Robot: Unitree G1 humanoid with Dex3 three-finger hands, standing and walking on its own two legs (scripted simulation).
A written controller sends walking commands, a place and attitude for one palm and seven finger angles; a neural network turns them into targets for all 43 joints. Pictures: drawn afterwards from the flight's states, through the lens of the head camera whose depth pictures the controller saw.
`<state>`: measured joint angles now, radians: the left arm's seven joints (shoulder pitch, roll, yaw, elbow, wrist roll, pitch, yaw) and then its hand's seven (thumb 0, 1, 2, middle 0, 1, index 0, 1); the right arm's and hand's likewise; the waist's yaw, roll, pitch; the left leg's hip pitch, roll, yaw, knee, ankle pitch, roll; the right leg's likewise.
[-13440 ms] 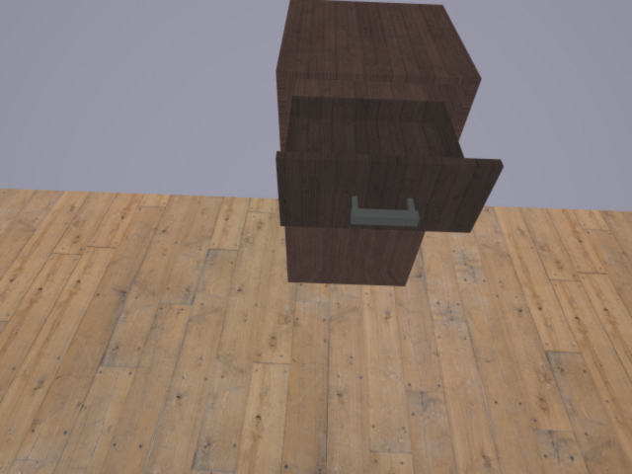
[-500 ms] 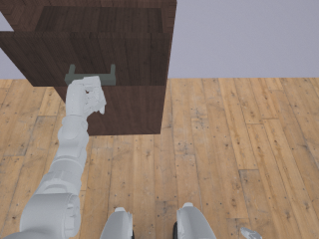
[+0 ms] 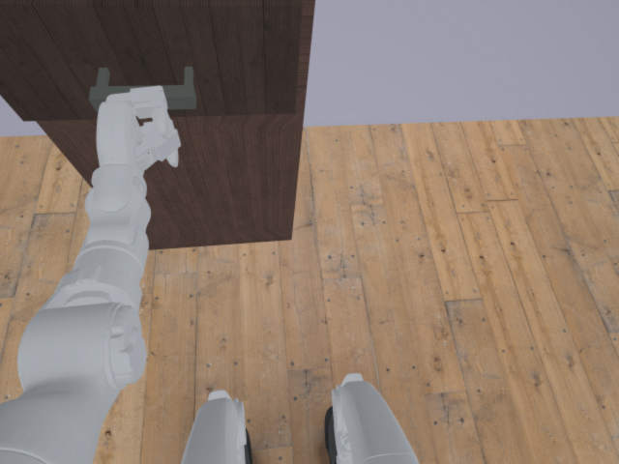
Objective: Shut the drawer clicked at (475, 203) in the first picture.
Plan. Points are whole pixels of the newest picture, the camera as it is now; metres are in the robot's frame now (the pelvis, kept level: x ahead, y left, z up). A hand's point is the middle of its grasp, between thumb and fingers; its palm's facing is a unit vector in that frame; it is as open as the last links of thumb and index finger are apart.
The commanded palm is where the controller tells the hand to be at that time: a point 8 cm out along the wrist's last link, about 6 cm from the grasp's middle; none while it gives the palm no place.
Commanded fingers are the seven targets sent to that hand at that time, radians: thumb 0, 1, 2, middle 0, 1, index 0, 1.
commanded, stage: push the drawer shut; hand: left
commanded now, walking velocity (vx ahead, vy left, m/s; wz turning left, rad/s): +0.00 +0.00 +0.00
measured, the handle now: (146, 86) +0.59 +0.16 +0.06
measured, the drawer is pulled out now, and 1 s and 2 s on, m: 0.05 0.00 0.00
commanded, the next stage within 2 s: pull the fist back off the drawer in 0.72 s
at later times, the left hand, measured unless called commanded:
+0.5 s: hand (174, 100) +0.57 +0.12 +0.06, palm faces +0.00 -1.00 -0.04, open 3.3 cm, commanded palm +0.57 +0.16 +0.06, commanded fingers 0.00 0.90 0.90 -1.40 -1.60 -1.40 -1.60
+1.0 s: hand (166, 98) +0.58 +0.13 +0.06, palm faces +0.00 -1.00 -0.05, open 3.2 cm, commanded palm +0.59 +0.15 +0.06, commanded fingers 0.00 0.90 0.90 -1.40 -1.60 -1.40 -1.60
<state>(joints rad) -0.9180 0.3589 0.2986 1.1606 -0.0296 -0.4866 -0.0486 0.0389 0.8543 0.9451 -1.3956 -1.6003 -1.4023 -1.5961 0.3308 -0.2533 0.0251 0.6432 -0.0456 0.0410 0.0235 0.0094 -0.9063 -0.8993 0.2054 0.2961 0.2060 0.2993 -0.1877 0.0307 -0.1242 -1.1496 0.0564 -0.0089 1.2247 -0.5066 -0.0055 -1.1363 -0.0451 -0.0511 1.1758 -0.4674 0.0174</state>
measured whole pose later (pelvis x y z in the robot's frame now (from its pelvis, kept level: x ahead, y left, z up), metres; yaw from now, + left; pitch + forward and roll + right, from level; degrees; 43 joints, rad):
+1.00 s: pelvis -0.02 +0.01 -0.02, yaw -1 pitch +30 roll -5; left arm -1.27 0.56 0.30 1.36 0.06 -0.36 -0.03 0.04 0.70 0.98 -1.39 -1.60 -1.40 -1.60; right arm 0.38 -0.26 0.08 0.65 -0.08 0.01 0.03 0.01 -0.91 -0.90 0.21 0.30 0.21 0.30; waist -0.30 0.04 -0.12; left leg -1.36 0.06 -0.05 1.32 -0.49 0.01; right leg -1.31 -0.04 -0.09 1.21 -0.43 0.02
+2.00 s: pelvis +0.05 +0.00 +0.06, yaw +0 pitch +16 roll -2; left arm -0.36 0.26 0.21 0.54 -0.17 -0.33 -0.12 0.01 0.90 0.90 -1.40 -1.60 -1.40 -1.60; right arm 0.32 -0.25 0.01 0.55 0.03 0.07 0.02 0.01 -0.91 -0.90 0.20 0.30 0.20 0.30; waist -0.07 0.03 -0.13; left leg -0.73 0.07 0.01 0.92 -0.48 -0.01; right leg -0.72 -0.02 -0.04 0.87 -0.43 0.02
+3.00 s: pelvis +0.05 +0.00 +0.11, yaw +0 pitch -5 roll -1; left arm 0.52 0.31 0.29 -0.45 -0.05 -0.09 0.10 0.01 0.89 0.90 -1.40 -1.60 -1.41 -1.60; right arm 0.21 -0.23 0.03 0.63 -0.01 -0.12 -0.09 0.02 -0.90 -0.90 0.21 0.30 0.21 0.30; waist 0.08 0.07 0.02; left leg -0.08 0.04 0.03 0.44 -0.27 -0.01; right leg -0.07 -0.03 -0.04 0.40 -0.23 0.03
